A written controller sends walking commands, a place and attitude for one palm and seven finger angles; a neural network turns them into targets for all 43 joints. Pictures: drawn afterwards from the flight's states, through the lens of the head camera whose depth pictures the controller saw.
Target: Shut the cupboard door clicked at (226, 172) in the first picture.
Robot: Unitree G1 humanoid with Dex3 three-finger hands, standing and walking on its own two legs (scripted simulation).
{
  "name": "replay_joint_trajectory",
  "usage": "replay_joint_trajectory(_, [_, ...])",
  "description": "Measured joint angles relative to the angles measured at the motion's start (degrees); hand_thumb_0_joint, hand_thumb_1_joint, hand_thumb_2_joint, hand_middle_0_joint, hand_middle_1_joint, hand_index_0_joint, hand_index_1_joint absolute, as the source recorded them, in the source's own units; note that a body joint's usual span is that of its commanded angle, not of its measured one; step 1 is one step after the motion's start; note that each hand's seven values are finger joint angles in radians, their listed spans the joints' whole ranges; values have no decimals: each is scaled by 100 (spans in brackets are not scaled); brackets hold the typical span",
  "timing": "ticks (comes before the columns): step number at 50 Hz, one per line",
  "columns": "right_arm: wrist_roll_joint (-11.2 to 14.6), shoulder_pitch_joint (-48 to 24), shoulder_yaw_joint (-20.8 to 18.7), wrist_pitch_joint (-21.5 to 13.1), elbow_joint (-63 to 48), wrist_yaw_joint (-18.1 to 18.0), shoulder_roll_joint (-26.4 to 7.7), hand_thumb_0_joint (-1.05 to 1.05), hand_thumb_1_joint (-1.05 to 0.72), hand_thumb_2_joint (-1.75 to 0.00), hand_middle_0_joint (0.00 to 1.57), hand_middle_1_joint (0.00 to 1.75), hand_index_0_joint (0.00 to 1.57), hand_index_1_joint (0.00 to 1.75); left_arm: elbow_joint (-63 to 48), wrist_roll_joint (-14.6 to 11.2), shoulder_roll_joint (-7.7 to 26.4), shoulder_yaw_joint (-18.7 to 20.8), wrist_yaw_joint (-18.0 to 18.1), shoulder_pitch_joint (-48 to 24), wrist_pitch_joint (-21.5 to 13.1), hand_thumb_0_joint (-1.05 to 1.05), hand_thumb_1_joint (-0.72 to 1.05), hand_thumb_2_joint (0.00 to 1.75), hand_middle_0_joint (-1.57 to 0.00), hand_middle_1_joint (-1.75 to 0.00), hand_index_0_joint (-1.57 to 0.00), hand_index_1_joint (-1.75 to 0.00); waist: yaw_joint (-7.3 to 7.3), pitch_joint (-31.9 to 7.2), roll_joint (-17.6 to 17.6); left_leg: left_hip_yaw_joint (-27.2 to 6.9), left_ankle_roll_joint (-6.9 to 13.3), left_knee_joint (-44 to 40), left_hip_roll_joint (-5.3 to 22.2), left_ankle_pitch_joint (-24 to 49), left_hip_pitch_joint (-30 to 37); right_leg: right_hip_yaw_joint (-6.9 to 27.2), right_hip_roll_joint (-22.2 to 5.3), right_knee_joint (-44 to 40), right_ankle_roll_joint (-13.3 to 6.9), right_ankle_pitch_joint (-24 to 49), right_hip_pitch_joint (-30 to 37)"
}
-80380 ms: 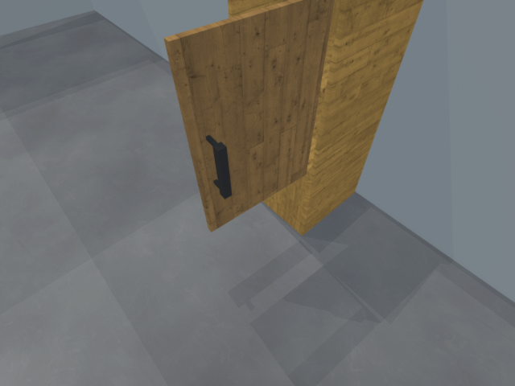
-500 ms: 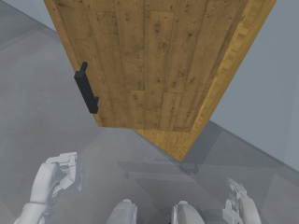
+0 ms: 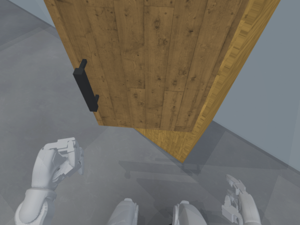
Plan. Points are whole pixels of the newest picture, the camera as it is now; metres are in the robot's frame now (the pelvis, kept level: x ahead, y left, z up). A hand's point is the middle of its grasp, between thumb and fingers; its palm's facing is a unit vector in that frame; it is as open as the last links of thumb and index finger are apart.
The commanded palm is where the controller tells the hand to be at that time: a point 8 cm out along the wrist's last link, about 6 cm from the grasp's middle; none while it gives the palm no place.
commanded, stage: bring the fist close to the handle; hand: left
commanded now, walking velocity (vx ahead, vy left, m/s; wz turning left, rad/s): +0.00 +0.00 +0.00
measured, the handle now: (89, 87) +0.48 +0.22 +0.05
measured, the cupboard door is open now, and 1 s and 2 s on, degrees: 34 34 26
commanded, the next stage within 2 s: push the door shut along its arc in 1.18 s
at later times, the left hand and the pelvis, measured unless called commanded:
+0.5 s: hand (88, 136) +0.32 +0.18 +0.06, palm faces -0.02 -1.00 -0.03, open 3.1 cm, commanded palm +0.31 +0.24 +0.06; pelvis +0.00 +0.01 +0.01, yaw -1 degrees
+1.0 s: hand (93, 117) +0.37 +0.18 +0.06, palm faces -0.02 -1.00 -0.03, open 3.1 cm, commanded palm +0.35 +0.24 +0.06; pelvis +0.00 +0.01 +0.02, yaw -2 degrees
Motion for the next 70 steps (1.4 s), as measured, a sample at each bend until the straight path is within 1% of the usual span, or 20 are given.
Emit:
replay_joint_trajectory(4, [28,22,24,51,5,-19,5,2,-90,-90,20,30,21,30,228,76,28,-116,-106,-260,374,1,90,90,-130,-150,-130,-150,-45,33,4,34,18,-59,4,25,19,34,7,-55,17,35,4])
replay_joint_trajectory(6, [22,55,17,63,21,-28,26,2,-90,-90,20,30,21,30,237,87,35,-125,-67,-340,436,1,90,90,-130,-150,-130,-150,-73,43,-14,59,24,-116,9,41,64,60,14,-102,25,58,35])
replay_joint_trajectory(10, [-4,145,-12,84,82,-8,43,2,-90,-90,20,30,21,30,203,66,18,-8,129,-482,286,2,90,90,-130,-150,-130,-150,-108,21,-27,92,32,-224,6,70,160,94,17,-198,38,92,117])
replay_joint_trajectory(13, [-10,200,-23,130,134,37,13,2,-90,-90,20,30,21,30,379,94,-5,43,228,-652,173,1,90,90,-130,-150,-130,-150,-111,-15,-8,104,45,-281,-13,92,200,108,0,-246,55,106,157])
replay_joint_trajectory(19, [9,188,-19,218,201,45,-53,2,-90,-90,20,30,21,30,1036,231,-26,-88,165,-1110,337,1,90,90,-130,-150,-130,-150,-142,45,0,130,75,-337,-40,147,200,134,-25,-291,80,155,152])
replay_joint_trajectory(21, [7,165,-22,225,237,21,-40,2,-90,-90,20,30,21,30,1179,249,-30,-80,160,-1261,325,1,90,90,-130,-150,-130,-150,-160,70,-36,148,78,-350,-36,163,191,152,-20,-298,83,174,132])
replay_joint_trajectory(26, [-17,108,-28,210,372,-1,-14,2,-90,-90,20,30,21,30,1500,279,20,97,304,-1822,59,2,89,90,-130,-150,-130,-150,-193,104,-93,142,72,-335,-28,181,134,145,-13,-293,76,199,82])
replay_joint_trajectory(28, [-19,88,-19,226,423,14,-19,2,-90,-90,20,30,20,30,1714,299,71,173,326,-2097,15,2,89,90,-130,-150,-130,-150,-204,99,-84,133,72,-329,-28,188,104,137,-13,-298,76,208,59])
replay_joint_trajectory(32, [7,92,-17,293,465,50,-30,2,-90,-90,20,30,21,30,2178,309,167,215,243,-2527,168,1,90,90,-130,-150,-130,-150,-224,101,-49,149,82,-382,-29,216,103,154,-11,-354,88,244,54])
replay_joint_trajectory(35, [28,144,-20,338,464,55,-35,2,-90,-90,20,30,21,30,2435,291,149,202,151,-2677,302,1,90,90,-130,-150,-130,-150,-239,96,-29,187,96,-472,-28,247,148,193,-6,-432,104,282,82])
replay_joint_trajectory(37, [29,180,-21,360,475,52,-35,1,-90,-90,20,30,21,30,2563,287,105,225,150,-2754,304,1,90,90,-130,-150,-130,-150,-251,99,-34,211,102,-524,-27,263,182,217,-2,-473,113,300,103])
replay_joint_trajectory(40, [8,224,-26,371,520,47,-29,1,-90,-90,20,30,21,30,2759,333,63,296,247,-2923,145,1,90,90,-130,-150,-130,-150,-269,97,-63,234,107,-550,-28,270,189,241,-2,-483,119,306,95])
replay_joint_trajectory(43, [-17,234,-32,400,582,69,-23,1,-90,-90,20,30,21,30,2985,417,95,387,334,-3165,-38,1,90,90,-130,-150,-130,-150,-294,103,-100,238,103,-516,-24,260,143,245,1,-444,113,296,43])
replay_joint_trajectory(46, [-25,252,-65,455,596,123,-25,1,-90,-90,20,30,21,30,3037,438,140,412,321,-3221,-105,1,90,90,-130,-150,-130,-150,-314,107,-93,249,100,-505,-12,253,121,256,13,-437,109,298,15])
replay_joint_trajectory(50, [7,306,-94,548,566,154,-41,1,-90,-90,20,30,20,30,3015,383,129,379,194,-3026,-53,1,90,90,-130,-150,-130,-150,-306,92,-52,289,109,-594,-3,270,205,297,27,-515,122,326,78])
replay_joint_trajectory(53, [24,326,-84,581,553,132,-43,1,-91,-90,20,30,20,30,3058,347,82,395,179,-2938,-35,1,90,90,-130,-150,-130,-150,-291,115,-57,300,116,-666,-11,298,277,310,23,-572,129,345,143])
replay_joint_trajectory(57, [6,300,-75,551,572,102,-35,1,-90,-90,20,30,20,30,3123,363,63,424,271,-2979,-205,1,90,90,-130,-150,-130,-150,-272,144,-93,269,106,-660,-24,315,262,279,8,-565,118,347,143])
replay_joint_trajectory(61, [-21,199,-71,507,639,92,-43,1,-90,-90,20,30,20,30,3239,438,109,370,281,-3213,-362,1,90,90,-130,-150,-130,-150,-265,167,-113,219,93,-563,-31,302,158,229,-3,-491,102,328,67])
replay_joint_trajectory(63, [-19,152,-72,504,643,93,-48,1,-90,-90,20,30,20,30,3295,457,135,341,237,-3317,-341,1,90,90,-130,-150,-130,-150,-274,166,-108,206,89,-527,-28,296,112,216,-1,-465,97,324,28])
replay_joint_trajectory(70, [12,95,-46,545,584,66,-55,1,-91,-90,20,30,20,30,3603,489,185,329,125,-3590,-102,1,90,90,-130,-150,-130,-150,-319,175,-73,224,90,-547,-25,307,92,235,4,-474,99,337,-4])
